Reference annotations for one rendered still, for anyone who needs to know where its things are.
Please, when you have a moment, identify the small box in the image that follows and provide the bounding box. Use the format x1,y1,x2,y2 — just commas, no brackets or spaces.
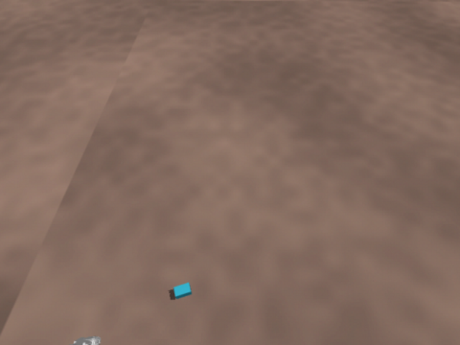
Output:
174,282,192,299

